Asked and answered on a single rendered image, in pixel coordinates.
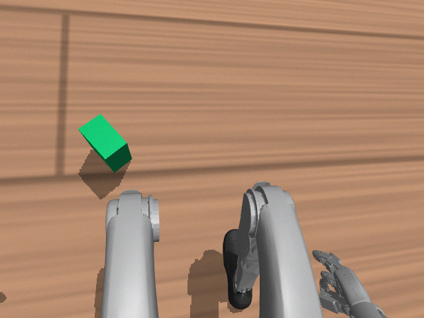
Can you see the right robot foot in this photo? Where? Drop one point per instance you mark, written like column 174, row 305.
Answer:
column 230, row 256

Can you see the carton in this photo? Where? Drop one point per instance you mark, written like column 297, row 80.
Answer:
column 107, row 142

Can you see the right robot hand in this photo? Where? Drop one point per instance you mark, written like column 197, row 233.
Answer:
column 349, row 289

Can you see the right robot arm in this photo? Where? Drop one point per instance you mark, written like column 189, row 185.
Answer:
column 366, row 310

